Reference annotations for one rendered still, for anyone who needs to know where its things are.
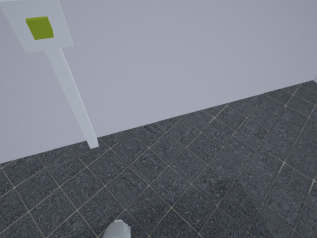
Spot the robot left thigh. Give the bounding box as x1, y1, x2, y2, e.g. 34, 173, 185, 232
102, 222, 131, 238

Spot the panel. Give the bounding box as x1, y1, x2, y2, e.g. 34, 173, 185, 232
0, 0, 99, 149

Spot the button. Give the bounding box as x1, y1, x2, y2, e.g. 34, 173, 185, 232
25, 16, 54, 40

